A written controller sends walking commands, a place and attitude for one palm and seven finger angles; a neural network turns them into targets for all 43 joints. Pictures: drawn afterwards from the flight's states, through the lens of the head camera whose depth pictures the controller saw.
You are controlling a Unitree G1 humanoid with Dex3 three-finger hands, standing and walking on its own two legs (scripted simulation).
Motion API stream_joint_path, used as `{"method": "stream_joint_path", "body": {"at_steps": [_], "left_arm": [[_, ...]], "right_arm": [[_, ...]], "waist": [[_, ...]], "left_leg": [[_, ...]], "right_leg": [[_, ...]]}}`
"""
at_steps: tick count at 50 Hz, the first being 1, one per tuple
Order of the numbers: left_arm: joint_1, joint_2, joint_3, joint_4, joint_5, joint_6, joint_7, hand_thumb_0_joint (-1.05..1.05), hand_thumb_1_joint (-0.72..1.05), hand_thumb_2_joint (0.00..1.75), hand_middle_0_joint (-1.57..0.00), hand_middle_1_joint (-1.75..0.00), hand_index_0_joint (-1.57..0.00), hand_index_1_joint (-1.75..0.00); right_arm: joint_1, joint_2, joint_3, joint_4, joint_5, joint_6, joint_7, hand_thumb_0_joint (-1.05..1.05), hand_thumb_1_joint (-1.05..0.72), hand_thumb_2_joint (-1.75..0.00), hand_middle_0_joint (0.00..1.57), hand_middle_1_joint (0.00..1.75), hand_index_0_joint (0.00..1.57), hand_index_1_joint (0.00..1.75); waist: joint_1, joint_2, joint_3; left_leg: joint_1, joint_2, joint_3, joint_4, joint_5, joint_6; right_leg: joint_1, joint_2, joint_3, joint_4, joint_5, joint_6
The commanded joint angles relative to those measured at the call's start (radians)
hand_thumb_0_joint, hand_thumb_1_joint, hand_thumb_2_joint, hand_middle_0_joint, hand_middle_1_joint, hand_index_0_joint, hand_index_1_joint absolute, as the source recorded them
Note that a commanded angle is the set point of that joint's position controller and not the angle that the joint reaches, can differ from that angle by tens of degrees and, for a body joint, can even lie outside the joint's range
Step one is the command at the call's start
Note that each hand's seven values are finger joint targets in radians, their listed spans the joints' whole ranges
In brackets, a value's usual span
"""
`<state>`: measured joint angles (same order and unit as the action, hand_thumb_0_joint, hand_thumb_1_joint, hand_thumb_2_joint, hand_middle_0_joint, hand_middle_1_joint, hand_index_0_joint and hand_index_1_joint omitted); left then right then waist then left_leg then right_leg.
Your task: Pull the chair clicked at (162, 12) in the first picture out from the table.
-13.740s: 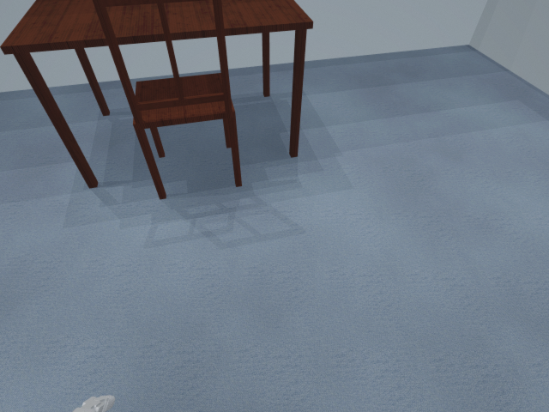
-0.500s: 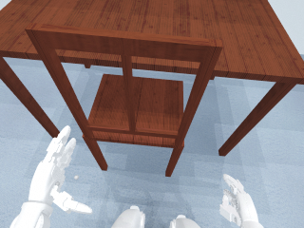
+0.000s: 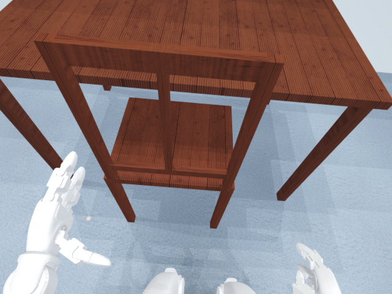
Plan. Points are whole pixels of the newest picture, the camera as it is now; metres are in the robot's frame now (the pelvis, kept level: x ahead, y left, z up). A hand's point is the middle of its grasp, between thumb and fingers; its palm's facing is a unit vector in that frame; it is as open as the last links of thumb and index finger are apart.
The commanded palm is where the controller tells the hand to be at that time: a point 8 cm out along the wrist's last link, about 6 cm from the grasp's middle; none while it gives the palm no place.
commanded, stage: raise the hand toward the chair's back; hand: left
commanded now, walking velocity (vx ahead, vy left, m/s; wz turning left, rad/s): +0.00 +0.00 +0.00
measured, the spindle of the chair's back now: (166, 130) +0.47 +0.10 +0.02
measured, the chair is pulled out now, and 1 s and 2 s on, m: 0.00 0.00 0.00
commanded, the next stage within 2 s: aim the fingers beside a spindle in 0.18 s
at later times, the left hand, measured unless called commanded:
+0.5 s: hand (114, 213) +0.26 +0.17 +0.03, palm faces -0.03 -1.00 -0.02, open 16.9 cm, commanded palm +0.24 +0.23 +0.03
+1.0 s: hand (138, 210) +0.27 +0.13 +0.02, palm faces -0.02 -1.00 -0.03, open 16.9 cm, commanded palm +0.26 +0.18 +0.01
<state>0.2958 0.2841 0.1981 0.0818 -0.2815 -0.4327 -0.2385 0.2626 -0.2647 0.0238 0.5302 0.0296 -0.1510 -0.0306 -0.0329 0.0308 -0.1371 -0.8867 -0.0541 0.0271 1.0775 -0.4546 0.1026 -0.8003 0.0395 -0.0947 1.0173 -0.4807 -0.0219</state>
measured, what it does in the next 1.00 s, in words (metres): stands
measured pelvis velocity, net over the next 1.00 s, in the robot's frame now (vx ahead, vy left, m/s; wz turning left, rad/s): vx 0.01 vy -0.04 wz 0.00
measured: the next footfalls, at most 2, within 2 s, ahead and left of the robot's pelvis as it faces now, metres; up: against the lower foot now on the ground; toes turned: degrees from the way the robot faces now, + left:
none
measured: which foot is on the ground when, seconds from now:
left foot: down 0.00-1.00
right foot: down 0.00-1.00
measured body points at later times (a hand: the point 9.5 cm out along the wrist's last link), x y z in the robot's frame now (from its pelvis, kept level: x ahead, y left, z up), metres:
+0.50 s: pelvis +0.01 -0.02 +0.00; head +0.09 -0.01 +0.44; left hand +0.26 +0.22 +0.03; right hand +0.19 -0.26 -0.08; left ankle +0.04 +0.04 -0.66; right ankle +0.01 -0.11 -0.66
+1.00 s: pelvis +0.01 -0.04 -0.02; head +0.10 -0.03 +0.42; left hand +0.27 +0.18 +0.02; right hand +0.19 -0.28 -0.11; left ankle +0.04 +0.04 -0.66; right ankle +0.01 -0.11 -0.66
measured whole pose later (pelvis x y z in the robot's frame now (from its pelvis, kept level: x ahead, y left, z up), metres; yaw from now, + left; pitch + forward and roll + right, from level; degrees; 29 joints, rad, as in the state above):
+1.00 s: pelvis +0.01 -0.04 -0.02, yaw +0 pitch +19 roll -2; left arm 0.24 0.21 0.09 0.11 -0.23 -0.47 -0.17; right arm 0.21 -0.25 0.02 0.52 0.02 -0.10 -0.01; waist -0.02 0.04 -0.17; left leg -1.00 -0.03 0.01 1.19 -0.52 0.07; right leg -0.92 0.06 -0.11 1.15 -0.56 -0.08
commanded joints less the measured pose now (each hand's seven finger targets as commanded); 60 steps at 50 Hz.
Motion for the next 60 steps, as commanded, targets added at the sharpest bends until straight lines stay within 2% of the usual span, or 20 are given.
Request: {"method": "stream_joint_path", "body": {"at_steps": [1, 6, 12, 19, 23, 26, 28, 29, 33, 34, 37, 41, 43, 44, 47, 48, 53, 56, 58, 60], "left_arm": [[-0.057, 0.13, 0.059, -0.163, -0.015, -0.041, -0.019, 0.0, -0.5, 0.3, -0.06, -0.08, -0.06, -0.08], [-0.058, 0.152, 0.074, -0.241, -0.025, -0.032, -0.024, 0.0, -0.5, 0.3, -0.06, -0.08, -0.06, -0.08], [-0.071, 0.126, 0.073, -0.18, -0.03, -0.051, -0.008, 0.0, -0.5, 0.3, -0.06, -0.08, -0.06, -0.08], [-0.126, 0.104, 0.021, -0.152, -0.025, -0.021, -0.051, 0.0, -0.5, 0.3, -0.06, -0.08, -0.06, -0.08], [-0.127, 0.153, 0.061, -0.211, -0.016, -0.049, -0.025, 0.0, -0.5, 0.3, -0.06, -0.08, -0.06, -0.08], [-0.087, 0.121, 0.048, -0.225, -0.014, -0.066, 0.003, 0.0, -0.5, 0.3, -0.06, -0.08, -0.06, -0.08], [-0.053, 0.13, 0.067, -0.181, -0.006, -0.061, 0.019, 0.0, -0.5, 0.3, -0.06, -0.08, -0.06, -0.08], [-0.051, 0.09, 0.031, -0.167, -0.004, -0.055, 0.018, 0.0, -0.5, 0.3, -0.06, -0.08, -0.06, -0.08], [-0.044, 0.059, -0.011, -0.148, 0.003, -0.04, 0.014, 0.0, -0.5, 0.3, -0.06, -0.08, -0.06, -0.08], [-0.067, 0.063, -0.012, -0.149, 0.002, -0.041, 0.014, 0.0, -0.5, 0.3, -0.06, -0.08, -0.06, -0.08], [-0.119, 0.059, -0.03, -0.186, 0.005, -0.061, 0.017, 0.0, -0.5, 0.3, -0.06, -0.08, -0.06, -0.08], [-0.103, 0.063, -0.033, -0.249, 0.016, -0.104, 0.051, 0.0, -0.5, 0.3, -0.06, -0.08, -0.06, -0.08], [-0.098, 0.085, -0.007, -0.213, 0.024, -0.105, 0.069, 0.0, -0.5, 0.3, -0.06, -0.08, -0.06, -0.08], [-0.112, 0.059, -0.036, -0.199, 0.031, -0.105, 0.07, 0.0, -0.5, 0.3, -0.06, -0.08, -0.06, -0.08], [-0.106, 0.027, -0.066, -0.145, 0.045, -0.09, 0.076, 0.0, -0.5, 0.3, -0.06, -0.08, -0.06, -0.08], [-0.11, 0.019, -0.076, -0.124, 0.046, -0.078, 0.075, 0.0, -0.5, 0.3, -0.06, -0.08, -0.06, -0.08], [-0.201, 0.031, -0.083, -0.152, 0.051, -0.075, 0.082, 0.0, -0.5, 0.3, -0.06, -0.08, -0.06, -0.08], [-0.243, 0.028, -0.093, -0.199, 0.057, -0.098, 0.107, 0.0, -0.5, 0.3, -0.06, -0.08, -0.06, -0.08], [-0.238, 0.043, -0.079, -0.179, 0.069, -0.105, 0.131, 0.0, -0.5, 0.3, -0.06, -0.08, -0.06, -0.08], [-0.244, 0.008, -0.111, -0.144, 0.081, -0.106, 0.144, 0.0, -0.5, 0.3, -0.06, -0.08, -0.06, -0.08]], "right_arm": [[-0.055, -0.156, -0.069, -0.156, 0.01, -0.052, -0.01, 0.0, -0.9, -0.9, 0.2, 0.3, 0.2, 0.3], [-0.048, -0.146, -0.07, -0.161, 0.013, -0.055, -0.013, 0.0, -0.9, -0.9, 0.2, 0.3, 0.2, 0.3], [-0.053, -0.139, -0.065, -0.143, 0.008, -0.051, -0.013, 0.0, -0.9, -0.9, 0.2, 0.3, 0.2, 0.3], [-0.048, -0.143, -0.063, -0.151, 0.014, -0.049, -0.017, 0.0, -0.9, -0.9, 0.2, 0.3, 0.2, 0.3], [-0.052, -0.135, -0.064, -0.15, 0.008, -0.052, -0.02, 0.0, -0.9, -0.9, 0.2, 0.3, 0.2, 0.3], [-0.057, -0.121, -0.065, -0.147, 0.004, -0.046, -0.01, 0.0, -0.9, -0.9, 0.2, 0.3, 0.2, 0.3], [-0.059, -0.122, -0.067, -0.142, 0.003, -0.035, -0.006, 0.0, -0.9, -0.9, 0.2, 0.3, 0.2, 0.3], [-0.064, -0.12, -0.065, -0.15, 0.003, -0.032, -0.003, 0.0, -0.9, -0.9, 0.2, 0.3, 0.2, 0.3], [-0.071, -0.125, -0.066, -0.16, 0.006, -0.019, 0.003, 0.0, -0.9, -0.9, 0.2, 0.3, 0.2, 0.3], [-0.067, -0.127, -0.069, -0.159, 0.007, -0.018, 0.001, 0.0, -0.9, -0.9, 0.2, 0.3, 0.2, 0.3], [-0.064, -0.127, -0.067, -0.161, 0.006, -0.017, -0.002, 0.0, -0.9, -0.9, 0.2, 0.3, 0.2, 0.3], [-0.066, -0.116, -0.069, -0.159, -0.002, -0.023, 0.001, 0.0, -0.9, -0.9, 0.2, 0.3, 0.2, 0.3], [-0.067, -0.117, -0.067, -0.148, -0.004, -0.016, 0.003, 0.0, -0.9, -0.9, 0.2, 0.3, 0.2, 0.3], [-0.07, -0.117, -0.066, -0.146, -0.004, -0.013, 0.006, 0.0, -0.9, -0.9, 0.2, 0.3, 0.2, 0.3], [-0.077, -0.119, -0.065, -0.152, -0.002, -0.001, 0.013, 0.0, -0.9, -0.9, 0.2, 0.3, 0.2, 0.3], [-0.077, -0.121, -0.064, -0.155, -0.002, 0.003, 0.014, 0.0, -0.9, -0.9, 0.2, 0.3, 0.2, 0.3], [-0.078, -0.122, -0.065, -0.165, 0.0, 0.013, 0.009, 0.0, -0.9, -0.9, 0.2, 0.3, 0.2, 0.3], [-0.081, -0.113, -0.06, -0.162, -0.004, 0.013, 0.011, 0.0, -0.9, -0.9, 0.2, 0.3, 0.2, 0.3], [-0.077, -0.115, -0.06, -0.155, -0.007, 0.019, 0.015, 0.0, -0.9, -0.9, 0.2, 0.3, 0.2, 0.3], [-0.08, -0.112, -0.06, -0.15, -0.007, 0.024, 0.02, 0.0, -0.9, -0.9, 0.2, 0.3, 0.2, 0.3]], "waist": [[0.014, 0.072, -0.205], [0.021, 0.084, -0.259], [0.003, 0.043, -0.199], [-0.01, 0.02, -0.233], [0.012, 0.047, -0.281], [0.022, 0.071, -0.298], [0.026, 0.025, -0.293], [0.017, 0.026, -0.279], [0.01, 0.01, -0.255], [0.001, -0.023, -0.264], [-0.006, -0.007, -0.275], [0.012, 0.035, -0.329], [0.013, 0.021, -0.307], [0.001, 0.017, -0.296], [0.003, 0.014, -0.27], [-0.005, -0.02, -0.261], [-0.002, -0.025, -0.306], [0.004, 0.029, -0.34], [0.006, 0.02, -0.329], [-0.005, 0.017, -0.31]], "left_leg": [[0.279, 0.081, -0.197, -0.228, 0.143, -0.129], [0.332, 0.082, -0.188, -0.213, 0.279, -0.13], [0.262, 0.074, -0.169, -0.186, 0.222, -0.117], [0.227, 0.061, -0.138, -0.144, 0.236, -0.09], [0.238, 0.061, -0.125, -0.126, 0.283, -0.086], [0.253, 0.062, -0.12, -0.118, 0.334, -0.091], [0.211, 0.06, -0.112, -0.106, 0.329, -0.084], [0.193, 0.056, -0.106, -0.102, 0.317, -0.081], [0.154, 0.054, -0.102, -0.09, 0.277, -0.074], [0.142, 0.054, -0.1, -0.081, 0.263, -0.071], [0.138, 0.054, -0.101, -0.068, 0.249, -0.068], [0.167, 0.055, -0.099, -0.054, 0.292, -0.07], [0.135, 0.055, -0.098, -0.048, 0.279, -0.07], [0.131, 0.055, -0.098, -0.042, 0.268, -0.07], [0.101, 0.053, -0.1, -0.042, 0.218, -0.071], [0.078, 0.053, -0.098, -0.036, 0.206, -0.065], [0.06, 0.051, -0.094, -0.02, 0.173, -0.06], [0.09, 0.05, -0.095, -0.021, 0.194, -0.062], [0.085, 0.053, -0.101, -0.022, 0.197, -0.064], [0.082, 0.054, -0.101, -0.015, 0.19, -0.065]], "right_leg": [[-0.008, -0.005, 0.019, -0.106, 0.074, -0.016], [0.032, -0.002, 0.02, -0.114, 0.135, -0.015], [0.002, 0.0, 0.02, -0.111, 0.117, -0.013], [0.042, -0.005, 0.042, -0.115, 0.165, -0.01], [0.07, -0.006, 0.053, -0.101, 0.205, -0.015], [0.07, -0.008, 0.05, -0.083, 0.245, -0.014], [0.089, -0.006, 0.055, -0.077, 0.263, -0.013], [0.086, -0.01, 0.057, -0.074, 0.27, -0.009], [0.074, -0.011, 0.065, -0.072, 0.257, -0.009], [0.079, -0.012, 0.071, -0.072, 0.26, -0.004], [0.066, -0.014, 0.078, -0.065, 0.249, -0.003], [0.071, -0.016, 0.084, -0.043, 0.277, -0.007], [0.065, -0.012, 0.086, -0.039, 0.27, -0.008], [0.046, -0.014, 0.085, -0.034, 0.264, -0.006], [0.014, -0.014, 0.081, -0.028, 0.212, -0.008], [0.017, -0.013, 0.088, -0.034, 0.207, -0.004], [0.037, -0.016, 0.11, -0.035, 0.175, -0.002], [0.037, -0.017, 0.108, -0.025, 0.189, -0.006], [0.02, -0.012, 0.102, -0.018, 0.181, -0.008], [-0.01, -0.013, 0.097, -0.011, 0.179, -0.008]]}}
